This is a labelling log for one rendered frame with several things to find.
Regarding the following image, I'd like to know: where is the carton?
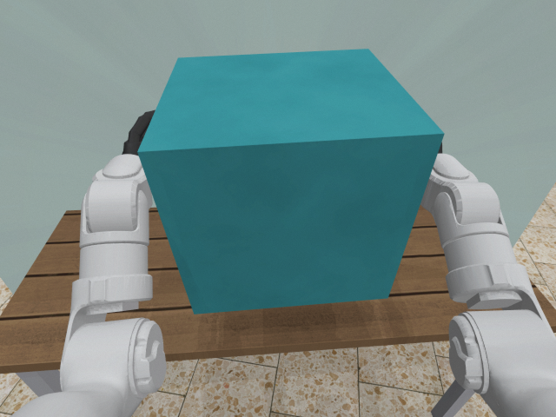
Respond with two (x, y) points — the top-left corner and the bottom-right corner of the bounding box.
(137, 49), (445, 314)

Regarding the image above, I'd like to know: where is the robot right forearm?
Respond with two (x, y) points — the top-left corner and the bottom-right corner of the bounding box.
(420, 154), (556, 345)

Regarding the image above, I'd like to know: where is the table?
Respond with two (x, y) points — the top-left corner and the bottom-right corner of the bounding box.
(0, 205), (556, 417)

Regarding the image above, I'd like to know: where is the left robot upper arm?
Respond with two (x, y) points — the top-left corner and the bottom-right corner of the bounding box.
(10, 317), (167, 417)

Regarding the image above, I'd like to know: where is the left robot hand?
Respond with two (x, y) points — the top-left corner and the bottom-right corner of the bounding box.
(122, 110), (155, 156)

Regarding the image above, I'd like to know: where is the right robot upper arm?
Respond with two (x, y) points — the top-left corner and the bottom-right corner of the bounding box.
(449, 309), (556, 417)

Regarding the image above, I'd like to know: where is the robot left forearm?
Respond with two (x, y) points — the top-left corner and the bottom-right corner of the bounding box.
(60, 154), (153, 391)

